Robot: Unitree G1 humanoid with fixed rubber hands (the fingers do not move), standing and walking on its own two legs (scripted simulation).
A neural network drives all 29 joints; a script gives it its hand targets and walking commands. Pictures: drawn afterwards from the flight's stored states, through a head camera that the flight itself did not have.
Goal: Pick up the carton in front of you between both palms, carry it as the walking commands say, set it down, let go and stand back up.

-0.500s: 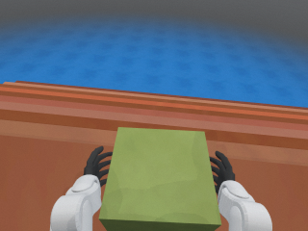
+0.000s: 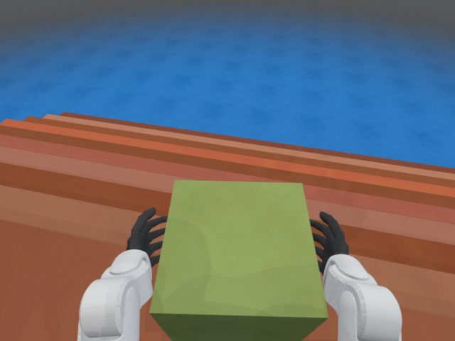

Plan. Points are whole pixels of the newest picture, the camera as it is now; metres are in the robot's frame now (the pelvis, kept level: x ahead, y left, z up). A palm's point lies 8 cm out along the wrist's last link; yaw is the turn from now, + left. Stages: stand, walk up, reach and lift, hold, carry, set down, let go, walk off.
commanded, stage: carry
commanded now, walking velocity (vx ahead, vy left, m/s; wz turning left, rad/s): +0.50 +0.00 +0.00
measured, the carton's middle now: (235, 270) +0.25 +0.01 +0.01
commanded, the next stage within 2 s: none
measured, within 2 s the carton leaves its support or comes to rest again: neither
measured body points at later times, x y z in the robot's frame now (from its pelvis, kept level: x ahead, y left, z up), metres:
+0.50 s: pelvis +0.32 +0.04 -0.01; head +0.38 +0.05 +0.44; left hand +0.70 +0.17 +0.06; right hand +0.67 -0.14 +0.06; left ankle +0.39 +0.10 -0.73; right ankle +0.20 -0.10 -0.63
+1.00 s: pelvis +0.67 -0.04 -0.16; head +0.62 -0.05 +0.28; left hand +0.99 +0.13 -0.01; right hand +1.01 -0.19 -0.02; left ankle +0.47 +0.10 -0.64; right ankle +0.72 -0.07 -0.88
